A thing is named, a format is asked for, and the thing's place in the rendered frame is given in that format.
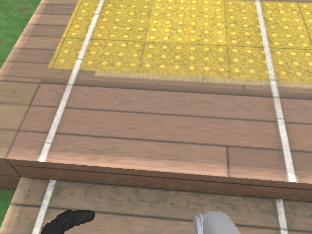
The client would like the left robot hand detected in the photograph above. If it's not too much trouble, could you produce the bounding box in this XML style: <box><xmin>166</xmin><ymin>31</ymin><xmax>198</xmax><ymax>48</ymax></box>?
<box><xmin>41</xmin><ymin>210</ymin><xmax>96</xmax><ymax>234</ymax></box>

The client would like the right robot thigh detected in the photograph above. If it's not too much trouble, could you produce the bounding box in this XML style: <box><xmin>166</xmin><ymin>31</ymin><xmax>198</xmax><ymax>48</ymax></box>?
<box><xmin>193</xmin><ymin>211</ymin><xmax>241</xmax><ymax>234</ymax></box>

